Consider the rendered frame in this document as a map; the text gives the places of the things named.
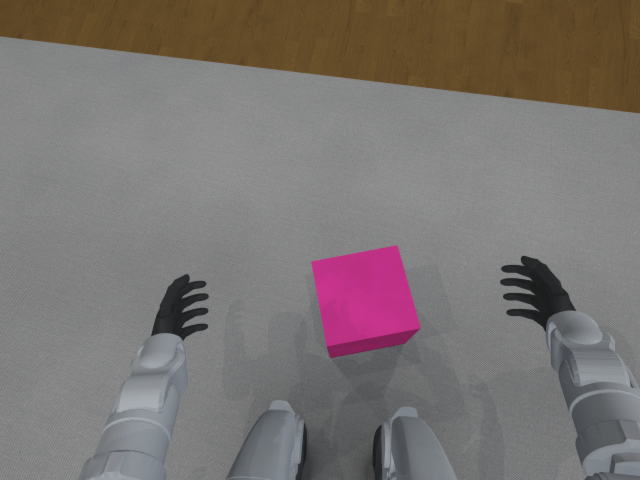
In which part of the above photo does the carton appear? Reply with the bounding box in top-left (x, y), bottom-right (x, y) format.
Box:
top-left (311, 245), bottom-right (421, 358)

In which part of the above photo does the left robot thigh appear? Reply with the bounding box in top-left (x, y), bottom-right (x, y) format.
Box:
top-left (225, 410), bottom-right (304, 480)

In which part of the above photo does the right robot forearm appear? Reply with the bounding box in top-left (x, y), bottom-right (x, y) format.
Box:
top-left (546, 311), bottom-right (640, 477)

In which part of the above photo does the left robot hand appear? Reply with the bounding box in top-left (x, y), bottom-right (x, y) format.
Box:
top-left (151, 274), bottom-right (209, 340)

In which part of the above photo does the right robot hand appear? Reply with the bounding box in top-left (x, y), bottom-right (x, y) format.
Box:
top-left (500, 256), bottom-right (576, 332)

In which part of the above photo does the robot thigh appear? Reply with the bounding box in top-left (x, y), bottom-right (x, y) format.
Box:
top-left (225, 410), bottom-right (304, 480)
top-left (381, 416), bottom-right (457, 480)

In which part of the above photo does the left robot forearm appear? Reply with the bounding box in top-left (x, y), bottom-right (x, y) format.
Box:
top-left (78, 333), bottom-right (188, 480)

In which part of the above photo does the right robot thigh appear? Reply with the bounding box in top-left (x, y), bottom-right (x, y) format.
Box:
top-left (381, 416), bottom-right (457, 480)

